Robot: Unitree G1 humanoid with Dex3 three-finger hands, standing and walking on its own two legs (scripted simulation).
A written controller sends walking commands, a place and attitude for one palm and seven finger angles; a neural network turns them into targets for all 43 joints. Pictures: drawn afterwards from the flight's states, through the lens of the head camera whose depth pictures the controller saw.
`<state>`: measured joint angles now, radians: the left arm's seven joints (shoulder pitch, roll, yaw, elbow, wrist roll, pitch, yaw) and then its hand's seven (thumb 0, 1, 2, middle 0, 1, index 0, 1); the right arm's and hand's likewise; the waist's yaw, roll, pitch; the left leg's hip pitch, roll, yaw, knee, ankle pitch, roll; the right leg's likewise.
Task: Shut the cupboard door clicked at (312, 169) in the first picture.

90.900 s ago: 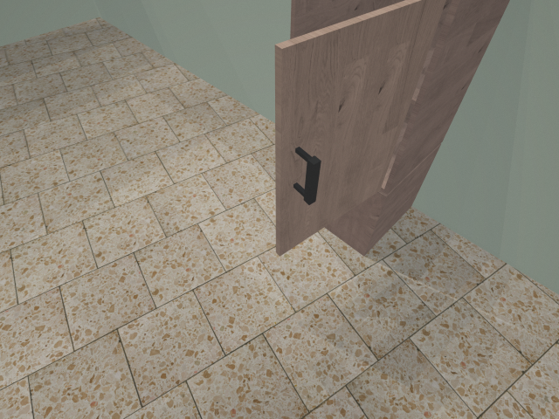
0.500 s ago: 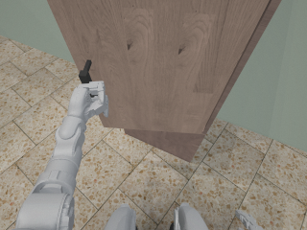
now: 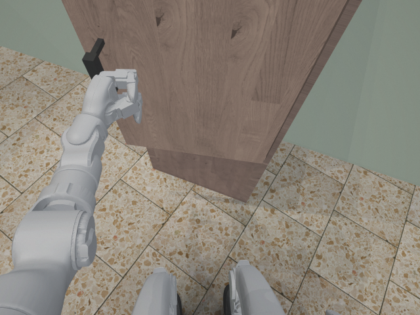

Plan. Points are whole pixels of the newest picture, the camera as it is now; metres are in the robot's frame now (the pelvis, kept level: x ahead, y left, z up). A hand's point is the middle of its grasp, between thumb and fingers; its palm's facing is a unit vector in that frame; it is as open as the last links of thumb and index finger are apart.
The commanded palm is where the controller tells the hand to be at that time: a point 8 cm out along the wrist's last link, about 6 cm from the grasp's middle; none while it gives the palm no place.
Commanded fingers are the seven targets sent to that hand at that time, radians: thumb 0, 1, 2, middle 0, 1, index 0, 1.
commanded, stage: push the door shut along its arc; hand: left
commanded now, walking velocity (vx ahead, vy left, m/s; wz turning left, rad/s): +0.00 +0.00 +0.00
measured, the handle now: (104, 75) +0.56 +0.17 +0.08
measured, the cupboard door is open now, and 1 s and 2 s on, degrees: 13 0 0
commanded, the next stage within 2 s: pull the fist back off the door in 0.94 s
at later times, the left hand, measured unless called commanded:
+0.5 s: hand (156, 81) +0.54 +0.07 +0.08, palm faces -0.37 -0.93 -0.04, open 2.9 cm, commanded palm +0.55 +0.11 +0.08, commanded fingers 0.00 0.90 0.90 -1.30 -1.50 -1.30 -1.50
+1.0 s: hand (171, 66) +0.58 +0.04 +0.08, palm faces -0.46 -0.89 -0.04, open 3.6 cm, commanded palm +0.60 +0.05 +0.08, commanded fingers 0.00 0.90 0.90 -1.30 -1.50 -1.30 -1.50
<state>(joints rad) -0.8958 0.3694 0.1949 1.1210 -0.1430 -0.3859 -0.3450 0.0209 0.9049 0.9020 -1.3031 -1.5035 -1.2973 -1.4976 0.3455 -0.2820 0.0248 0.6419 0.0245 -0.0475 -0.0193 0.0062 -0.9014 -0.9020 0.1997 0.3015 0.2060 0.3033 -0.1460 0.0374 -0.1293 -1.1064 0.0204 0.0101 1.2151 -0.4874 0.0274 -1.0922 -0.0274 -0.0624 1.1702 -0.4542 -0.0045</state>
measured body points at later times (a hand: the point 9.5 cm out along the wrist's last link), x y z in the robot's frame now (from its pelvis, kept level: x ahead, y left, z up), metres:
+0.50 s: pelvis +0.01 -0.01 -0.01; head +0.16 +0.00 +0.41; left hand +0.56 +0.13 +0.08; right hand +0.00 -0.27 -0.12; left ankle +0.04 +0.10 -0.63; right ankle +0.05 -0.12 -0.63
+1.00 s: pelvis +0.00 -0.01 -0.03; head +0.18 +0.01 +0.38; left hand +0.60 +0.09 +0.09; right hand -0.02 -0.27 -0.13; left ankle +0.04 +0.10 -0.63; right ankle +0.05 -0.12 -0.63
